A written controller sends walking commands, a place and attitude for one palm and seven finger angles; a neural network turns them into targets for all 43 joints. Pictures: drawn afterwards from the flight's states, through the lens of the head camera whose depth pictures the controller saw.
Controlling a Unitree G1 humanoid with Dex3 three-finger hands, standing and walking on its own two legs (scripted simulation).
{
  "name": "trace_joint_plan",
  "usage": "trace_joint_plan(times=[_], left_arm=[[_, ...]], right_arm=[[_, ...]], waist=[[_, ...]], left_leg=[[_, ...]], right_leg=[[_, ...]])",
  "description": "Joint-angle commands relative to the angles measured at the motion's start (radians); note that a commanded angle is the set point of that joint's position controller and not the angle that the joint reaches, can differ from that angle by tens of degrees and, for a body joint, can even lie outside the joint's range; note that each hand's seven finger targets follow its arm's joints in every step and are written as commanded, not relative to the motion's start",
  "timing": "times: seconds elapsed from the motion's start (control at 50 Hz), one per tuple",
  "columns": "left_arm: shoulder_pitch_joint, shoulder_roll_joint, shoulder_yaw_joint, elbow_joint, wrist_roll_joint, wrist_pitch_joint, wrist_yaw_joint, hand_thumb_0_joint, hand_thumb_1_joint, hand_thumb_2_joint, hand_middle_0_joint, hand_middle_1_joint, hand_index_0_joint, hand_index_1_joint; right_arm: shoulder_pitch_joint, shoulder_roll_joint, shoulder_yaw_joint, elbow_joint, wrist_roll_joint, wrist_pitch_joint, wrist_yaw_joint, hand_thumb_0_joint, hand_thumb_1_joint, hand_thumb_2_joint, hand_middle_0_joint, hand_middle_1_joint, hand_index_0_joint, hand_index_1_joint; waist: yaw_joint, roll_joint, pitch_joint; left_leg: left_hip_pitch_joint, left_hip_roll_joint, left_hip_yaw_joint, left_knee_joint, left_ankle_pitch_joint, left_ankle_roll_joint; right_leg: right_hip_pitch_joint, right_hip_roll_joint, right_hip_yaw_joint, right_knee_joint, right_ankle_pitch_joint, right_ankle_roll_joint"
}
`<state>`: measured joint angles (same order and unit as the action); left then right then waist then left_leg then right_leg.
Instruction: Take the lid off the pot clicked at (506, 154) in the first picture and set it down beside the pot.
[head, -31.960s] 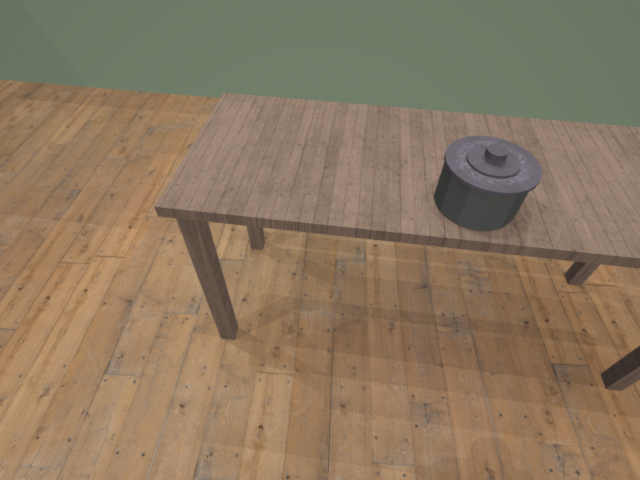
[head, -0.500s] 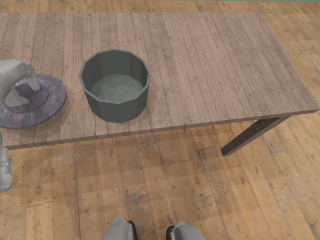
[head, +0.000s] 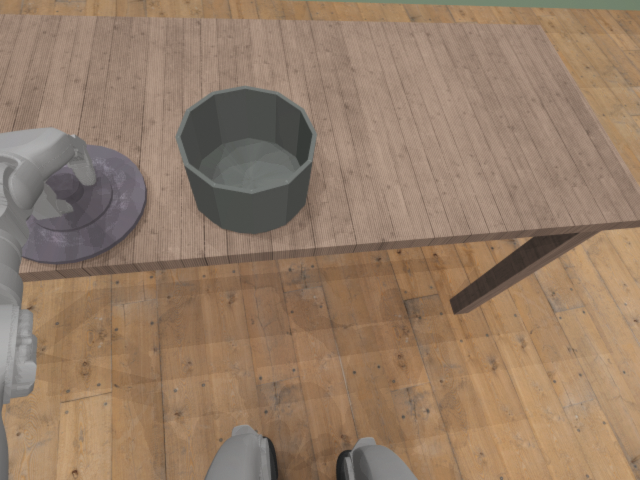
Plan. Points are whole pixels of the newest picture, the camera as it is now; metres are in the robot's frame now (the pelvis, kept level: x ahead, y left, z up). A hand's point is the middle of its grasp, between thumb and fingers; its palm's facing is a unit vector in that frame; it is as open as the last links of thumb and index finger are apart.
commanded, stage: open the fingers wide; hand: left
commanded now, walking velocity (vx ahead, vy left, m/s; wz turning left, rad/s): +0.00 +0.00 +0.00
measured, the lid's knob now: (64, 189) +0.50 +0.32 -0.02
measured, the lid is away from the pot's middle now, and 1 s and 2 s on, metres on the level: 0.25 0.25 0.25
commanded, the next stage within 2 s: raise the empty hand in 0.92 s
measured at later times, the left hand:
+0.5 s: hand (51, 191) +0.47 +0.31 +0.01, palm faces -0.46 -0.11 -0.88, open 8.4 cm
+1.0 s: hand (44, 192) +0.47 +0.32 +0.00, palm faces -0.48 -0.12 -0.87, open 11.0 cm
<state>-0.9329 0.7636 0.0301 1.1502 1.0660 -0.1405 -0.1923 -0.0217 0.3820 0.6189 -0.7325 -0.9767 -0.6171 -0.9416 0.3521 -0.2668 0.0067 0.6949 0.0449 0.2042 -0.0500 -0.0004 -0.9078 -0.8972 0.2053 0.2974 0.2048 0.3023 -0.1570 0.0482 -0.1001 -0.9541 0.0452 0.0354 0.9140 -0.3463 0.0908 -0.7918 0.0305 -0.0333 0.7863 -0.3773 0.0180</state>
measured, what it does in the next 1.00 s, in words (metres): stands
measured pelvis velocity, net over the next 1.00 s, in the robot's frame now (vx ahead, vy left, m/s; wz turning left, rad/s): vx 0.00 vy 0.01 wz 0.00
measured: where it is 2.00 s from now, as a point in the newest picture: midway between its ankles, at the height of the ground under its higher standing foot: outside the picture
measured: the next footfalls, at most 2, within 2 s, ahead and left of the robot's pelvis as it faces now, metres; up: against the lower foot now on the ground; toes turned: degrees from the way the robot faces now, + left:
none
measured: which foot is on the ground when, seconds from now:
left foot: down 0.00-1.00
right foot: down 0.00-1.00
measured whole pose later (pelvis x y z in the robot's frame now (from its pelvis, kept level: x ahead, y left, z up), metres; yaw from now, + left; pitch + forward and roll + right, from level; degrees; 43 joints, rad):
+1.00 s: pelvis +0.00 +0.01 +0.00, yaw +0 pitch +22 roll -7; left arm -0.98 0.76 -0.01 1.17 1.06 -0.12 -0.20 0.00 0.05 0.55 -0.34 -0.92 -0.33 -0.92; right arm 0.37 -0.27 0.01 0.69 0.05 0.19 -0.05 0.00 -0.91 -0.90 0.21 0.30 0.21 0.30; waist -0.16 0.05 -0.10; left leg -0.97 0.03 0.04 0.92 -0.35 0.11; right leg -0.80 0.02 -0.03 0.78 -0.38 0.01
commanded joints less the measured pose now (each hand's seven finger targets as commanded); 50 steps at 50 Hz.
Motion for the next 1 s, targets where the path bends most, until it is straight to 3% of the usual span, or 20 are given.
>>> trace_joint_plan(times=[0.0, 0.04, 0.1, 0.14, 0.16, 0.2, 0.3, 0.36, 0.42, 0.48, 0.5, 0.52, 0.56, 0.6, 0.66, 0.82, 0.86, 0.88, 0.92, 0.98], left_arm=[[-0.448, 0.310, 0.051, -0.179, -0.023, 0.010, 0.051, 0.000, 0.605, 0.748, -0.762, -1.031, -0.723, -1.010], [-0.494, 0.313, 0.041, -0.198, -0.022, 0.008, 0.052, 0.000, 0.568, 0.733, -0.732, -1.025, -0.696, -1.005], [-0.476, 0.277, 0.012, -0.143, -0.019, 0.017, 0.053, 0.000, 0.512, 0.712, -0.687, -1.015, -0.654, -0.997], [-0.498, 0.308, 0.031, -0.175, -0.013, 0.008, 0.050, 0.000, 0.474, 0.697, -0.656, -1.008, -0.627, -0.992], [-0.528, 0.271, 0.006, -0.217, -0.015, 0.008, 0.049, 0.000, 0.456, 0.689, -0.641, -1.005, -0.613, -0.990], [-0.494, 0.301, 0.037, -0.189, -0.017, 0.010, 0.052, 0.000, 0.419, 0.673, -0.611, -1.000, -0.585, -0.985], [-0.491, 0.258, 0.004, -0.139, -0.022, 0.020, 0.051, 0.000, 0.327, 0.634, -0.534, -0.985, -0.515, -0.974], [-0.529, 0.267, 0.012, -0.208, -0.017, 0.016, 0.049, 0.000, 0.270, 0.615, -0.490, -0.974, -0.474, -0.966], [-0.496, 0.236, 0.001, -0.168, -0.024, 0.021, 0.045, 0.000, 0.212, 0.597, -0.446, -0.962, -0.434, -0.956], [-0.461, 0.233, -0.020, -0.043, -0.024, 0.046, 0.044, 0.000, 0.150, 0.587, -0.404, -0.946, -0.396, -0.942], [-0.489, 0.282, 0.007, -0.082, -0.017, 0.043, 0.046, 0.000, 0.129, 0.584, -0.390, -0.940, -0.384, -0.936], [-0.534, 0.303, 0.017, -0.145, -0.010, 0.031, 0.045, 0.000, 0.109, 0.580, -0.376, -0.935, -0.371, -0.932], [-0.528, 0.307, 0.036, -0.219, -0.003, 0.019, 0.044, 0.000, 0.072, 0.566, -0.346, -0.928, -0.343, -0.927], [-0.475, 0.265, 0.011, -0.135, -0.013, 0.027, 0.038, 0.000, 0.034, 0.552, -0.316, -0.922, -0.316, -0.922], [-0.485, 0.305, 0.036, -0.139, -0.016, 0.026, 0.034, 0.000, 0.031, 0.558, -0.318, -0.918, -0.318, -0.918], [-0.477, 0.250, 0.005, -0.161, -0.025, 0.013, 0.027, 0.000, 0.032, 0.557, -0.317, -0.919, -0.317, -0.919], [-0.469, 0.276, 0.016, -0.112, -0.022, 0.018, 0.027, 0.000, 0.032, 0.556, -0.317, -0.919, -0.317, -0.919], [-0.484, 0.282, 0.010, -0.114, -0.022, 0.020, 0.027, 0.000, 0.032, 0.556, -0.317, -0.919, -0.317, -0.919], [-0.538, 0.268, 0.004, -0.223, -0.018, 0.004, 0.030, 0.000, 0.034, 0.552, -0.316, -0.922, -0.316, -0.922], [-0.463, 0.272, 0.020, -0.135, -0.025, 0.015, 0.033, 0.000, 0.037, 0.545, -0.314, -0.925, -0.314, -0.925]], right_arm=[[0.169, -0.214, -0.068, -0.025, -0.001, -0.015, -0.021, 0.000, -0.900, -0.900, 0.200, 0.300, 0.200, 0.300], [0.170, -0.216, -0.066, -0.020, 0.000, -0.019, -0.023, 0.000, -0.900, -0.900, 0.200, 0.300, 0.200, 0.300], [0.170, -0.217, -0.064, -0.019, 0.002, -0.027, -0.026, 0.000, -0.900, -0.900, 0.200, 0.300, 0.200, 0.300], [0.176, -0.218, -0.062, -0.024, 0.001, -0.029, -0.029, 0.000, -0.900, -0.900, 0.200, 0.300, 0.200, 0.300], [0.174, -0.215, -0.068, -0.021, -0.002, -0.029, -0.029, 0.000, -0.900, -0.900, 0.200, 0.300, 0.200, 0.300], [0.180, -0.217, -0.067, -0.020, -0.002, -0.032, -0.029, 0.000, -0.900, -0.900, 0.200, 0.300, 0.200, 0.300], [0.184, -0.219, -0.068, -0.017, -0.002, -0.034, -0.026, 0.000, -0.900, -0.900, 0.200, 0.300, 0.200, 0.300], [0.194, -0.217, -0.073, -0.017, -0.005, -0.033, -0.027, 0.000, -0.900, -0.900, 0.200, 0.300, 0.200, 0.300], [0.191, -0.214, -0.072, -0.016, -0.003, -0.033, -0.022, 0.000, -0.900, -0.900, 0.200, 0.300, 0.200, 0.300], [0.182, -0.220, -0.061, -0.023, 0.003, -0.032, -0.020, 0.000, -0.900, -0.900, 0.200, 0.300, 0.200, 0.300], [0.188, -0.225, -0.060, -0.025, 0.003, -0.032, -0.022, 0.000, -0.900, -0.900, 0.200, 0.300, 0.200, 0.300], [0.184, -0.226, -0.059, -0.030, 0.000, -0.033, -0.026, 0.000, -0.900, -0.900, 0.200, 0.300, 0.200, 0.300], [0.199, -0.214, -0.071, -0.029, -0.004, -0.035, -0.029, 0.000, -0.900, -0.900, 0.200, 0.300, 0.200, 0.300], [0.195, -0.212, -0.068, -0.026, -0.003, -0.034, -0.025, 0.000, -0.900, -0.900, 0.200, 0.300, 0.200, 0.300], [0.198, -0.220, -0.065, -0.028, -0.002, -0.030, -0.025, 0.000, -0.900, -0.900, 0.200, 0.300, 0.200, 0.300], [0.197, -0.211, -0.069, -0.026, -0.002, -0.027, -0.020, 0.000, -0.900, -0.900, 0.200, 0.300, 0.200, 0.300], [0.197, -0.218, -0.066, -0.024, -0.002, -0.023, -0.022, 0.000, -0.900, -0.900, 0.200, 0.300, 0.200, 0.300], [0.196, -0.221, -0.064, -0.025, 0.001, -0.024, -0.022, 0.000, -0.900, -0.900, 0.200, 0.300, 0.200, 0.300], [0.196, -0.214, -0.070, -0.026, -0.004, -0.027, -0.024, 0.000, -0.900, -0.900, 0.200, 0.300, 0.200, 0.300], [0.198, -0.216, -0.068, -0.022, -0.003, -0.024, -0.021, 0.000, -0.900, -0.900, 0.200, 0.300, 0.200, 0.300]], waist=[[-0.012, 0.158, -0.461], [-0.013, 0.190, -0.463], [-0.026, 0.147, -0.419], [-0.012, 0.188, -0.460], [-0.019, 0.207, -0.485], [-0.012, 0.173, -0.470], [-0.027, 0.142, -0.435], [-0.015, 0.194, -0.503], [-0.017, 0.175, -0.479], [-0.033, 0.092, -0.374], [-0.024, 0.098, -0.404], [-0.015, 0.167, -0.450], [-0.007, 0.213, -0.558], [-0.022, 0.175, -0.481], [-0.014, 0.157, -0.471], [-0.018, 0.178, -0.477], [-0.026, 0.135, -0.439], [-0.026, 0.148, -0.422], [-0.015, 0.231, -0.509], [-0.019, 0.157, -0.463]], left_leg=[[0.702, -0.005, -0.123, -0.089, 0.353, -0.025], [0.716, -0.004, -0.121, -0.093, 0.352, -0.025], [0.669, -0.008, -0.120, -0.093, 0.287, -0.021], [0.707, -0.006, -0.130, -0.096, 0.329, -0.026], [0.734, -0.004, -0.128, -0.093, 0.347, -0.026], [0.712, -0.002, -0.133, -0.091, 0.344, -0.026], [0.677, -0.006, -0.132, -0.092, 0.296, -0.023], [0.744, -0.001, -0.139, -0.087, 0.388, -0.030], [0.741, -0.001, -0.143, -0.081, 0.411, -0.031], [0.605, -0.015, -0.117, -0.086, 0.267, -0.020], [0.595, -0.016, -0.119, -0.091, 0.249, -0.019], [0.645, -0.013, -0.120, -0.088, 0.293, -0.022], [0.764, -0.003, -0.136, -0.076, 0.422, -0.030], [0.710, -0.005, -0.130, -0.069, 0.406, -0.032], [0.687, -0.006, -0.131, -0.080, 0.368, -0.028], [0.731, -0.002, -0.137, -0.072, 0.446, -0.030], [0.680, -0.005, -0.134, -0.074, 0.359, -0.025], [0.662, -0.006, -0.133, -0.083, 0.329, -0.026], [0.759, -0.001, -0.146, -0.079, 0.422, -0.033], [0.715, 0.000, -0.142, -0.071, 0.416, -0.032]], right_leg=[[-0.141, 0.073, -0.063, -0.099, 0.103, -0.067], [-0.141, 0.069, -0.060, -0.097, 0.102, -0.069], [-0.157, 0.070, -0.060, -0.099, 0.082, -0.067], [-0.152, 0.069, -0.060, -0.091, 0.088, -0.071], [-0.160, 0.068, -0.059, -0.094, 0.101, -0.070], [-0.151, 0.069, -0.062, -0.091, 0.101, -0.070], [-0.170, 0.070, -0.062, -0.093, 0.080, -0.067], [-0.165, 0.069, -0.061, -0.087, 0.109, -0.070], [-0.179, 0.070, -0.065, -0.087, 0.113, -0.071], [-0.166, 0.072, -0.061, -0.091, 0.070, -0.066], [-0.144, 0.072, -0.058, -0.088, 0.068, -0.066], [-0.148, 0.068, -0.057, -0.081, 0.086, -0.072], [-0.142, 0.072, -0.056, -0.081, 0.128, -0.072], [-0.169, 0.075, -0.063, -0.080, 0.119, -0.068], [-0.154, 0.073, -0.062, -0.083, 0.106, -0.068], [-0.177, 0.075, -0.063, -0.085, 0.127, -0.070], [-0.181, 0.077, -0.061, -0.087, 0.097, -0.066], [-0.178, 0.073, -0.060, -0.086, 0.087, -0.068], [-0.187, 0.072, -0.059, -0.083, 0.111, -0.074], [-0.178, 0.075, -0.061, -0.084, 0.113, -0.068]])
